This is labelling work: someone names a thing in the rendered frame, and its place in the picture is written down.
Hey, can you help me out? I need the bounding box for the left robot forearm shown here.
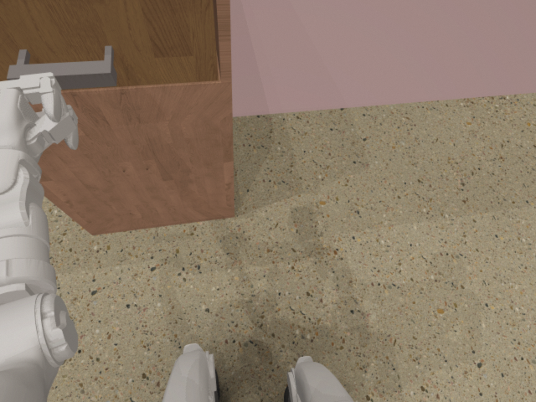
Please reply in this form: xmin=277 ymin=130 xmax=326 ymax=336
xmin=0 ymin=148 xmax=57 ymax=305

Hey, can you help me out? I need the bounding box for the left robot thigh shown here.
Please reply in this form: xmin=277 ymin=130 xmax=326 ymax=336
xmin=162 ymin=350 xmax=217 ymax=402

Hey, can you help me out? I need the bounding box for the handle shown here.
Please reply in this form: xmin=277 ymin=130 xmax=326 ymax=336
xmin=7 ymin=46 xmax=117 ymax=90

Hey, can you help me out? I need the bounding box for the left robot upper arm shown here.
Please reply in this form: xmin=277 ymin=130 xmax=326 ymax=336
xmin=0 ymin=292 xmax=78 ymax=402

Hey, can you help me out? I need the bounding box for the drawer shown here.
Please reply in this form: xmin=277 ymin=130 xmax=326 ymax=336
xmin=0 ymin=0 xmax=219 ymax=90

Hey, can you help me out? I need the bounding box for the robot left hand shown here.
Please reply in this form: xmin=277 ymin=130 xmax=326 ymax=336
xmin=0 ymin=72 xmax=79 ymax=163

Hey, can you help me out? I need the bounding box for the cabinet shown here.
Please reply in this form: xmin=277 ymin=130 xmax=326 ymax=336
xmin=29 ymin=0 xmax=235 ymax=235

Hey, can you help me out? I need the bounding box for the right robot shin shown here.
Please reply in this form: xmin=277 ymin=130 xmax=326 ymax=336
xmin=294 ymin=356 xmax=313 ymax=369

